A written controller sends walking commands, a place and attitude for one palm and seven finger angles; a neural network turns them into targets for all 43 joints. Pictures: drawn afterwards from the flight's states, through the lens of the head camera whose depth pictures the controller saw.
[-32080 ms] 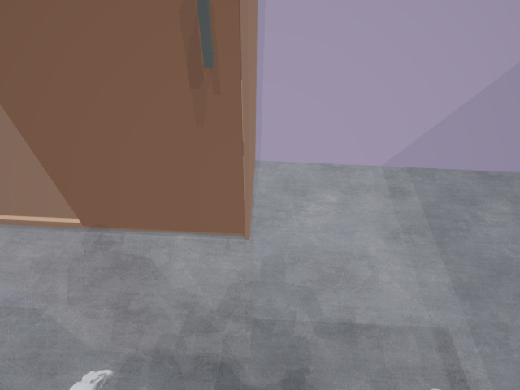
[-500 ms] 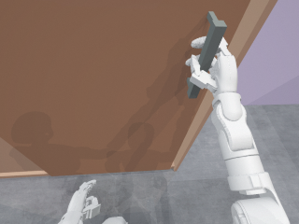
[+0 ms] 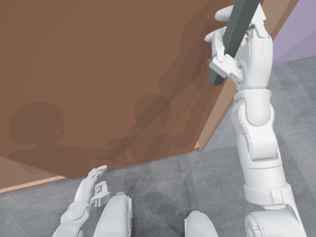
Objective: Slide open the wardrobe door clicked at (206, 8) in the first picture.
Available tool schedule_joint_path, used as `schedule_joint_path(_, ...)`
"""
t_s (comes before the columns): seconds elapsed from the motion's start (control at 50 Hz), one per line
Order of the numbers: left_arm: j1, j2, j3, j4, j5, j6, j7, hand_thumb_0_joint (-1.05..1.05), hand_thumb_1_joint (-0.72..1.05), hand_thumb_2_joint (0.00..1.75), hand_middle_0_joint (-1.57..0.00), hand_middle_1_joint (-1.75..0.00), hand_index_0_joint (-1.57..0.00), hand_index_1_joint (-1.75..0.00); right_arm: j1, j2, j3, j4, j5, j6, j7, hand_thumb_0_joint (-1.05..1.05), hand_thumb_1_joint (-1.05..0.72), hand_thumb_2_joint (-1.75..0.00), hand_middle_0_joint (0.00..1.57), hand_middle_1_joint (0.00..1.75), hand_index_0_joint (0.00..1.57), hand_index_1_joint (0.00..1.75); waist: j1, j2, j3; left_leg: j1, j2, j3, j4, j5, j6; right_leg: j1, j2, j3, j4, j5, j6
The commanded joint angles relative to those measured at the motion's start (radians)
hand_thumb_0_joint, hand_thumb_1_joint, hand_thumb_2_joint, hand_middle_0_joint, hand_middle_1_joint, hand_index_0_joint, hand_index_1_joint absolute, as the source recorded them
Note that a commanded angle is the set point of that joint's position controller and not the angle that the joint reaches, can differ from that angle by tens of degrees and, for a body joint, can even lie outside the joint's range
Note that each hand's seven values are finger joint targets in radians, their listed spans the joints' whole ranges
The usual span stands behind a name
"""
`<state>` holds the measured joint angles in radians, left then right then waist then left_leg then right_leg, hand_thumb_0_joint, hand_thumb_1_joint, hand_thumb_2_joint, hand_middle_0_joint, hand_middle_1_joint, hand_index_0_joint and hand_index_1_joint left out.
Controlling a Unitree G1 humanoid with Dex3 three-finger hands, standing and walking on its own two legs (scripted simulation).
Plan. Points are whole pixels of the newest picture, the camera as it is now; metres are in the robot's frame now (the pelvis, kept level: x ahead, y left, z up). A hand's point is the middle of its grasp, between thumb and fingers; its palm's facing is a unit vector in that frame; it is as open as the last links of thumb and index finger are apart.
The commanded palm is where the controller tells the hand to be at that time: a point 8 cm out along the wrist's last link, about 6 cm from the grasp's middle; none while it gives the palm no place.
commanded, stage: step sideways, sliding the door along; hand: right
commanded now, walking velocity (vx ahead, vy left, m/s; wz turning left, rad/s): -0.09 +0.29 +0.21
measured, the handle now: (224, 38) +0.44 -0.15 +0.19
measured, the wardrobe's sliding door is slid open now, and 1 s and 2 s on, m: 0.05 0.30 0.59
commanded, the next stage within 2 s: none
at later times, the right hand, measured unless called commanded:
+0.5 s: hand (165, 65) +0.39 -0.04 +0.19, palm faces +0.25 +0.97 -0.03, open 6.1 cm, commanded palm +0.35 -0.02 +0.18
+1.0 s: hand (69, 87) +0.36 +0.12 +0.19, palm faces +0.16 +0.99 -0.02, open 6.3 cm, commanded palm +0.32 +0.13 +0.18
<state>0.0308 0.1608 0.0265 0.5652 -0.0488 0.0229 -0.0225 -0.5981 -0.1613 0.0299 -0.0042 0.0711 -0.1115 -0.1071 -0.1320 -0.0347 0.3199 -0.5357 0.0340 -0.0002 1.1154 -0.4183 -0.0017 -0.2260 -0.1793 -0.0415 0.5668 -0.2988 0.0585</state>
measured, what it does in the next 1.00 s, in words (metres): steps to the left: left foot, then right foot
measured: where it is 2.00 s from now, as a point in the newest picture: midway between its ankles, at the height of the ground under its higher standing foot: outside the picture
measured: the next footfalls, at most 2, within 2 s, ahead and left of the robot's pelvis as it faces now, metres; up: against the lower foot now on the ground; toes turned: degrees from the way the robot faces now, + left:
left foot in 0.20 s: +0.13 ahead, +0.26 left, +0.00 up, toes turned +5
right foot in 0.38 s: +0.09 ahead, -0.02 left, +0.00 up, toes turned -8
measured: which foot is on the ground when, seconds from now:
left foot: up 0.00-0.18, down 0.20-0.38, up 0.40-0.76, down 0.78-0.96, up 0.98-1.00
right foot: down 0.00-0.22, up 0.24-0.36, down 0.38-0.80, up 0.82-0.96, down 0.98-1.00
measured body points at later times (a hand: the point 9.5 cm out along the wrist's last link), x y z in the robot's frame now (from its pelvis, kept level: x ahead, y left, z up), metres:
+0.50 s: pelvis +0.03 +0.14 +0.00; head +0.13 +0.10 +0.43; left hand +0.25 +0.36 -0.09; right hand +0.37 -0.09 +0.19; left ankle +0.02 +0.28 -0.61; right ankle +0.05 -0.01 -0.74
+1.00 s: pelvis +0.00 +0.25 -0.02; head +0.09 +0.25 +0.42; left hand +0.19 +0.49 -0.12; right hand +0.35 +0.07 +0.19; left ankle +0.03 +0.42 -0.72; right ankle +0.04 +0.14 -0.74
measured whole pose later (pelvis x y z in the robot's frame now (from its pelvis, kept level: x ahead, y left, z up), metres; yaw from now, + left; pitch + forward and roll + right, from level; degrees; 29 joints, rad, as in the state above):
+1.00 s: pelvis +0.00 +0.25 -0.02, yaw +4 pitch -5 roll +2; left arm 0.03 0.21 0.05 0.59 -0.05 -0.02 0.01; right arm -0.33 -0.17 -0.12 -0.28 0.06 -0.05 -0.18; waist -0.04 -0.04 0.31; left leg -0.37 0.08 0.03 0.83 -0.31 -0.02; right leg -0.29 -0.07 -0.06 0.68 -0.22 -0.01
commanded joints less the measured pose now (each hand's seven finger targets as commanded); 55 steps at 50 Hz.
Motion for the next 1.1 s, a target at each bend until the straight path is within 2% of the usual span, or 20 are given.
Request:
schedule_joint_path(0.0, -0.039, 0.164, 0.056, -0.157, 0.001, -0.050, 0.004, 0.00, 0.90, 0.90, -0.20, -0.30, -0.20, -0.30, -0.510, 0.119, 0.236, -0.353, -0.014, -0.083, 0.079, 0.00, -0.90, -0.90, 0.45, 1.40, 0.45, 1.40, 0.180, -0.274, -0.628, 0.008, 0.021, 0.081, -0.111, 0.032, -0.019, 0.464, -0.213, 0.016, -0.074, 0.771, -0.195)
schedule_joint_path(0.14, -0.028, 0.128, 0.024, -0.162, -0.017, -0.065, 0.003, 0.00, 0.90, 0.90, -0.20, -0.30, -0.20, -0.30, -0.348, 0.024, 0.148, -0.377, -0.023, -0.087, 0.051, 0.00, -0.90, -0.90, 0.45, 1.40, 0.45, 1.40, 0.171, -0.255, -0.572, 0.314, -0.042, 0.133, -0.646, 0.310, -0.013, 0.412, -0.159, -0.024, 0.196, 0.838, -0.099)
schedule_joint_path(0.18, -0.023, 0.082, 0.020, -0.165, -0.034, -0.060, 0.005, 0.00, 0.90, 0.90, -0.20, -0.30, -0.20, -0.30, -0.309, -0.077, 0.088, -0.400, -0.050, -0.095, 0.045, 0.00, -0.90, -0.90, 0.45, 1.40, 0.45, 1.40, 0.165, 0.146, -0.597, 0.667, 0.117, -0.020, -0.722, 1.078, 0.049, 0.081, -0.002, -0.058, 0.450, 0.279, -0.112)
schedule_joint_path(0.22, -0.059, 0.054, -0.009, -0.159, -0.009, -0.085, 0.029, 0.00, 0.90, 0.90, -0.20, -0.30, -0.20, -0.30, -0.159, -0.136, 0.038, -0.423, -0.053, -0.068, 0.020, 0.00, -0.90, -0.90, 0.45, 1.40, 0.45, 1.40, 0.132, 0.319, -0.540, 0.627, 0.315, -0.223, -0.635, 1.586, 0.161, -0.179, 0.122, 0.007, 0.599, -0.407, -0.026)
schedule_joint_path(0.24, -0.044, 0.077, 0.019, -0.148, -0.011, -0.080, 0.037, 0.00, 0.90, 0.90, -0.20, -0.30, -0.20, -0.30, -0.174, -0.118, 0.021, -0.459, -0.034, -0.070, 0.023, 0.00, -0.90, -0.90, 0.45, 1.40, 0.45, 1.40, 0.122, 0.461, -0.546, 0.607, 0.295, -0.238, -0.618, 1.412, 0.175, -0.163, 0.091, 0.060, 0.605, -0.385, -0.033)
schedule_joint_path(0.28, -0.057, 0.090, 0.012, -0.130, -0.011, -0.093, 0.041, 0.00, 0.90, 0.90, -0.20, -0.30, -0.20, -0.30, -0.159, -0.070, 0.048, -0.600, -0.018, -0.093, 0.004, 0.00, -0.90, -0.90, 0.45, 1.40, 0.45, 1.40, 0.154, 0.371, -0.571, 0.632, 0.269, -0.167, -0.553, 1.301, 0.179, -0.128, 0.081, 0.058, 0.298, -0.328, -0.040)
schedule_joint_path(0.32, -0.057, 0.103, 0.019, -0.105, -0.009, -0.081, 0.039, 0.00, 0.90, 0.90, -0.20, -0.30, -0.20, -0.30, -0.169, -0.040, 0.074, -0.631, 0.001, -0.124, -0.005, 0.00, -0.90, -0.90, 0.45, 1.40, 0.45, 1.40, 0.193, 0.198, -0.619, 0.563, 0.189, -0.025, -0.362, 1.036, 0.087, 0.125, 0.034, -0.010, -0.201, 0.191, -0.045)
schedule_joint_path(0.36, -0.076, 0.173, 0.066, -0.165, 0.005, -0.075, 0.018, 0.00, 0.90, 0.90, -0.20, -0.30, -0.20, -0.30, -0.128, -0.010, 0.099, -0.674, 0.007, -0.138, 0.014, 0.00, -0.90, -0.90, 0.45, 1.40, 0.45, 1.40, 0.140, -0.225, -0.670, 0.067, 0.006, 0.020, -0.024, -0.088, -0.021, 0.519, -0.374, 0.354, -0.167, 1.172, -0.243)
schedule_joint_path(0.38, -0.047, 0.181, 0.073, -0.165, 0.004, -0.084, -0.004, 0.00, 0.90, 0.90, -0.20, -0.30, -0.20, -0.30, -0.128, -0.004, 0.082, -0.616, -0.012, -0.135, 0.018, 0.00, -0.90, -0.90, 0.45, 1.40, 0.45, 1.40, 0.151, -0.119, -0.718, 0.046, -0.008, -0.064, 0.156, -0.215, -0.021, 0.510, -0.408, 0.345, -0.113, 1.162, -0.305)
schedule_joint_path(0.5, -0.053, 0.192, 0.076, -0.182, -0.002, -0.095, -0.012, 0.00, 0.90, 0.90, -0.20, -0.30, -0.20, -0.30, -0.174, 0.017, 0.126, -0.637, -0.030, -0.077, 0.000, 0.00, -0.90, -0.90, 0.45, 1.40, 0.45, 1.40, 0.155, -0.254, -0.591, -0.180, 0.024, -0.036, 0.391, -0.089, -0.043, 0.463, -0.318, 0.101, -0.088, 0.761, -0.246)
schedule_joint_path(0.66, 0.010, 0.164, 0.054, -0.189, -0.010, -0.129, -0.009, 0.00, 0.90, 0.90, -0.20, -0.30, -0.20, -0.30, -0.134, 0.008, 0.111, -0.526, -0.034, -0.079, 0.019, 0.00, -0.90, -0.90, 0.45, 1.40, 0.45, 1.40, 0.184, -0.406, -0.519, 0.148, -0.021, 0.136, -0.261, -0.001, -0.037, 0.352, -0.248, -0.050, -0.024, 0.812, -0.143)
schedule_joint_path(0.72, 0.017, 0.140, 0.040, -0.174, -0.028, -0.139, -0.009, 0.00, 0.90, 0.90, -0.20, -0.30, -0.20, -0.30, -0.117, -0.025, 0.076, -0.498, -0.039, -0.086, 0.020, 0.00, -0.90, -0.90, 0.45, 1.40, 0.45, 1.40, 0.170, -0.276, -0.538, 0.340, -0.024, 0.128, -0.641, 0.311, -0.034, 0.319, -0.172, -0.033, 0.171, 0.672, -0.134)
schedule_joint_path(0.74, 0.014, 0.117, 0.034, -0.175, -0.037, -0.138, -0.007, 0.00, 0.90, 0.90, -0.20, -0.30, -0.20, -0.30, -0.127, -0.062, 0.059, -0.503, -0.048, -0.089, 0.028, 0.00, -0.90, -0.90, 0.45, 1.40, 0.45, 1.40, 0.153, -0.099, -0.550, 0.448, -0.002, 0.108, -0.779, 0.520, -0.034, 0.252, -0.109, -0.026, 0.280, 0.529, -0.125)
schedule_joint_path(0.78, -0.035, 0.073, 0.020, -0.174, -0.030, -0.134, 0.010, 0.00, 0.90, 0.90, -0.20, -0.30, -0.20, -0.30, -0.092, -0.218, -0.044, -0.503, -0.064, -0.078, 0.014, 0.00, -0.90, -0.90, 0.45, 1.40, 0.45, 1.40, 0.142, 0.375, -0.535, 0.577, 0.298, -0.269, -0.680, 1.251, 0.135, -0.174, 0.086, -0.017, 0.644, -0.359, -0.048)
schedule_joint_path(0.8, -0.046, 0.096, 0.013, -0.158, -0.009, -0.150, 0.018, 0.00, 0.90, 0.90, -0.20, -0.30, -0.20, -0.30, -0.028, -0.235, -0.073, -0.518, -0.052, -0.064, -0.002, 0.00, -0.90, -0.90, 0.45, 1.40, 0.45, 1.40, 0.111, 0.283, -0.584, 0.525, 0.338, -0.294, -0.685, 1.214, 0.172, -0.171, 0.133, 0.056, 0.733, -0.406, -0.035)
schedule_joint_path(0.84, -0.046, 0.097, 0.022, -0.127, -0.010, -0.136, 0.034, 0.00, 0.90, 0.90, -0.20, -0.30, -0.20, -0.30, -0.083, -0.136, -0.012, -0.634, -0.018, -0.072, -0.005, 0.00, -0.90, -0.90, 0.45, 1.40, 0.45, 1.40, 0.138, 0.472, -0.528, 0.532, 0.286, -0.249, -0.614, 1.094, 0.212, -0.207, 0.111, 0.110, 0.720, -0.361, -0.040)
schedule_joint_path(0.92, -0.061, 0.133, 0.042, -0.100, -0.012, -0.083, 0.033, 0.00, 0.90, 0.90, -0.20, -0.30, -0.20, -0.30, -0.071, -0.031, 0.064, -0.646, -0.007, -0.106, -0.005, 0.00, -0.90, -0.90, 0.45, 1.40, 0.45, 1.40, 0.195, 0.160, -0.591, 0.484, 0.120, 0.029, -0.259, 0.758, 0.069, 0.137, 0.066, 0.004, -0.267, 0.276, -0.060)
schedule_joint_path(0.96, -0.087, 0.191, 0.082, -0.153, 0.010, -0.079, 0.014, 0.00, 0.90, 0.90, -0.20, -0.30, -0.20, -0.30, -0.039, 0.048, 0.138, -0.628, -0.006, -0.116, 0.017, 0.00, -0.90, -0.90, 0.45, 1.40, 0.45, 1.40, 0.149, -0.199, -0.691, 0.082, -0.012, -0.011, 0.094, -0.146, -0.010, 0.449, -0.341, 0.435, -0.186, 0.978, -0.232)
schedule_joint_path(1.0, -0.091, 0.196, 0.075, -0.168, 0.002, -0.093, -0.013, 0.00, 0.90, 0.90, -0.20, -0.30, -0.20, -0.30, -0.090, 0.078, 0.171, -0.577, -0.013, -0.100, 0.036, 0.00, -0.90, -0.90, 0.45, 1.40, 0.45, 1.40, 0.168, -0.131, -0.692, 0.010, -0.028, -0.097, 0.418, -0.116, -0.015, 0.309, -0.399, 0.454, -0.212, 0.588, -0.332)
schedule_joint_path(1.08, -0.044, 0.158, 0.050, -0.121, 0.010, -0.060, -0.015, 0.00, 0.90, 0.90, -0.20, -0.30, -0.20, -0.30, -0.183, 0.088, 0.207, -0.525, -0.031, -0.067, 0.027, 0.00, -0.90, -0.90, 0.45, 1.40, 0.45, 1.40, 0.145, -0.212, -0.551, -0.193, 0.003, -0.051, 0.554, -0.010, -0.026, 0.314, -0.287, 0.213, -0.172, 0.515, -0.290)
